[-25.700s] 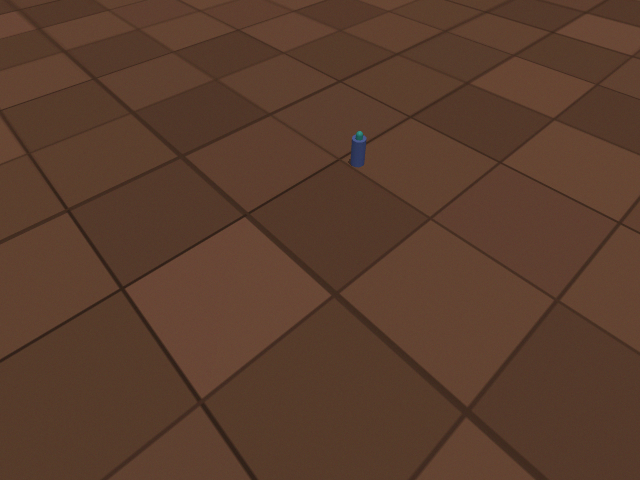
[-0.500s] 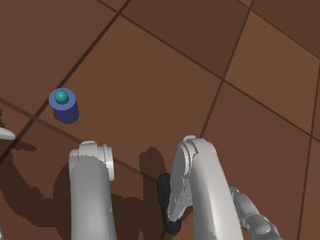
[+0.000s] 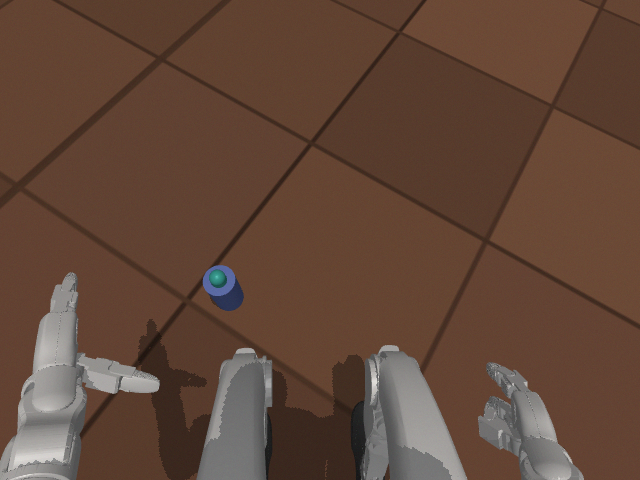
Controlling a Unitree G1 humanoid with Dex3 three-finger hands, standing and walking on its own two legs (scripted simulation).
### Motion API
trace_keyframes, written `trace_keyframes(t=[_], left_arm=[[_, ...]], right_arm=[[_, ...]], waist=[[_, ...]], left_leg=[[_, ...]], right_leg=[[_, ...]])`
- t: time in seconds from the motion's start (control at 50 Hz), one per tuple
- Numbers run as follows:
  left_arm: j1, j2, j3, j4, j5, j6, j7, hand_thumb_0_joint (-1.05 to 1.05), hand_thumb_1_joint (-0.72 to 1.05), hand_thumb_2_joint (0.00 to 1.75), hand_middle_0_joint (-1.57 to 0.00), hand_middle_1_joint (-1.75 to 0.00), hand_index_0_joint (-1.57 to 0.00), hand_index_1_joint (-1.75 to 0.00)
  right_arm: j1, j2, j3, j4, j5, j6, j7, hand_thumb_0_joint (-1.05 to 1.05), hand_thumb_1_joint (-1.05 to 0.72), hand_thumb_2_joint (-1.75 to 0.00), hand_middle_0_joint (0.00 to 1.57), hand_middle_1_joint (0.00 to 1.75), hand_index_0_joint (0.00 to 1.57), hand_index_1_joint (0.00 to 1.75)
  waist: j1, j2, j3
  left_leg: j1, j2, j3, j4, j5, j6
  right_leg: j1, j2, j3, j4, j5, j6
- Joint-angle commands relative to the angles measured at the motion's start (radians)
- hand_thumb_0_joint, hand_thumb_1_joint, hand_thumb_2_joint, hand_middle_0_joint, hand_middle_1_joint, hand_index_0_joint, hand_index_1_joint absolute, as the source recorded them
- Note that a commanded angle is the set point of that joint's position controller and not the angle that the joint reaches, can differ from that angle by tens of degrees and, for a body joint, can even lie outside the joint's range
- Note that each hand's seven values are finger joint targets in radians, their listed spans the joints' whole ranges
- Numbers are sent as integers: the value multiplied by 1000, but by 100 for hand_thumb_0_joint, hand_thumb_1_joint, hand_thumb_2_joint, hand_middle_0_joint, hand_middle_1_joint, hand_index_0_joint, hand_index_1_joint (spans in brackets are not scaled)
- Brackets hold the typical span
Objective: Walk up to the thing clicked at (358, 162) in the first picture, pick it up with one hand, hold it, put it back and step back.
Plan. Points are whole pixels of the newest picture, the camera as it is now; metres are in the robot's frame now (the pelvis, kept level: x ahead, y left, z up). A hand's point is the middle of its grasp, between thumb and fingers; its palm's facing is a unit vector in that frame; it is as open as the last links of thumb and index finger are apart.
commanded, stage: home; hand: left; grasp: from the side
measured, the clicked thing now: (223, 287) +0.46 +0.22 -0.46
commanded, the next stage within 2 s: none
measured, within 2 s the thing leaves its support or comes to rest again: neither
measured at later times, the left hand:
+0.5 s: hand (81, 380) +0.23 +0.21 +0.10, palm faces +0.12 -0.94 -0.32, open 17.4 cm
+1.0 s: hand (81, 396) +0.22 +0.20 +0.12, palm faces +0.14 -0.95 -0.29, open 17.5 cm
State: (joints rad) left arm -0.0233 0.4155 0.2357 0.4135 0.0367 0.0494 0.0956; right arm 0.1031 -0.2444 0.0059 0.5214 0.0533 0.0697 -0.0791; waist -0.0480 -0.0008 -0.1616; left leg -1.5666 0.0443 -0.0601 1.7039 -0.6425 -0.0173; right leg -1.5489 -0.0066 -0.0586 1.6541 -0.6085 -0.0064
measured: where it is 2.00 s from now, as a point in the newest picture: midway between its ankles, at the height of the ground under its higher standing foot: (312, 475)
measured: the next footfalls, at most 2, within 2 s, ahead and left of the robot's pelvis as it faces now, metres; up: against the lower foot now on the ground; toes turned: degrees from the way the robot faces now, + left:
none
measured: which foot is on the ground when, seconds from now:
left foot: down 0.00-1.00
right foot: down 0.00-1.00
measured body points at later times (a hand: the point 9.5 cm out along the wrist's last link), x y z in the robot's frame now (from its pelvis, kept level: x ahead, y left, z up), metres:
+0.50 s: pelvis +0.05 +0.02 +0.16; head +0.08 +0.02 +0.60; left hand +0.22 +0.26 +0.12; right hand +0.21 -0.22 +0.08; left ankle +0.06 +0.13 -0.52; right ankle +0.07 -0.12 -0.52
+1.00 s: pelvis +0.06 +0.01 +0.17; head +0.07 +0.02 +0.62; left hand +0.21 +0.25 +0.14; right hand +0.23 -0.22 +0.10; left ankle +0.06 +0.13 -0.52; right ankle +0.07 -0.12 -0.52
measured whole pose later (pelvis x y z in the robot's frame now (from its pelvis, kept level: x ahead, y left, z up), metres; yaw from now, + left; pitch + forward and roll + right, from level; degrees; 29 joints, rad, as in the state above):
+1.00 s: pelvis +0.06 +0.01 +0.17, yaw +3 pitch +7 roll -2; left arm 0.46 0.21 -0.02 -0.01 0.00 0.27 0.15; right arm 0.28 -0.21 0.04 0.50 0.01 -0.12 -0.18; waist -0.03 0.04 -0.11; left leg -0.62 0.04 -0.03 0.97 -0.48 -0.01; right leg -0.59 -0.01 -0.05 0.91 -0.44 0.01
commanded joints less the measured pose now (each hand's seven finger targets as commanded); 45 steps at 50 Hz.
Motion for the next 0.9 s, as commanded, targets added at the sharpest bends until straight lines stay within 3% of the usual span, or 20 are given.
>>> trace_keyframes(t=[0.0,0.04,0.06,0.16,0.28,0.44,0.58,0.78,0.82,0.84,0.86,0.88], left_arm=[[6,133,23,-152,-14,7,45,0,-49,9,-6,-6,-6,-7],[24,95,-9,-159,-18,28,51,0,-47,10,-6,-7,-6,-7],[39,105,0,-176,-20,37,59,0,-46,11,-6,-7,-6,-7],[139,68,-42,-253,-27,92,85,0,-51,8,-6,-6,-6,-6],[254,-12,-119,-392,-39,146,104,0,-54,6,-5,-6,-5,-6],[433,-82,-202,-586,-47,197,103,0,-55,6,-5,-5,-5,-5],[488,-108,-215,-630,-40,192,78,0,-59,3,-5,-5,-4,-5],[432,-108,-203,-664,-34,168,66,0,-55,6,-5,-5,-5,-5],[474,-92,-184,-627,-34,175,70,0,-58,4,-5,-5,-5,-5],[459,-106,-199,-637,-32,175,68,0,-56,5,-5,-5,-5,-5],[480,-107,-194,-610,-34,176,69,0,-57,4,-5,-5,-5,-5],[474,-116,-205,-605,-35,177,64,0,-58,4,-5,-5,-5,-5]], right_arm=[[113,-133,-60,-89,-8,-61,-34,0,-90,-90,20,30,20,30],[121,-133,-59,-84,-9,-76,-40,0,-90,-90,20,30,20,30],[122,-134,-61,-90,-9,-84,-44,0,-90,-90,20,30,20,30],[124,-124,-51,-117,-4,-109,-67,0,-90,-90,20,30,20,30],[136,-104,-36,-145,-9,-132,-96,0,-90,-90,20,30,20,30],[121,-81,-21,-195,-16,-174,-120,0,-90,-90,20,30,20,30],[120,-82,-22,-211,-28,-206,-119,0,-90,-90,20,30,20,30],[133,-80,-26,-192,-45,-241,-118,0,-90,-90,20,30,20,30],[119,-75,-18,-192,-43,-241,-117,0,-90,-90,20,30,20,30],[126,-78,-23,-189,-46,-243,-119,0,-90,-90,20,30,20,30],[122,-74,-19,-187,-44,-242,-118,0,-90,-90,20,30,20,30],[121,-78,-20,-184,-44,-242,-116,0,-90,-90,20,30,20,30]], waist=[[-8,64,-422],[-12,69,-395],[-6,73,-388],[8,69,-326],[8,121,-224],[14,61,-82],[13,19,14],[11,82,-93],[26,64,-62],[11,50,-94],[22,47,-68],[14,50,-48]], left_leg=[[420,-24,49,-314,247,50],[500,-24,43,-375,272,44],[531,-25,42,-406,280,42],[679,-30,42,-556,291,34],[855,-27,42,-727,307,21],[938,-22,24,-858,302,23],[950,-17,13,-923,266,18],[1041,-29,35,-896,408,11],[1021,-36,40,-894,401,15],[1035,-33,39,-884,429,16],[1021,-38,45,-885,416,17],[1019,-37,43,-893,404,17]], right_leg=[[503,7,75,-379,252,-4],[530,10,57,-425,269,-10],[562,7,52,-451,275,-9],[709,6,38,-585,280,-8],[819,17,13,-709,291,-8],[921,28,-15,-821,285,-4],[941,38,-28,-858,245,0],[1021,31,-10,-855,360,-5],[1028,27,-7,-872,358,-3],[1040,29,-7,-870,385,-1],[1035,26,-3,-879,380,1],[1024,28,-7,-882,366,0]])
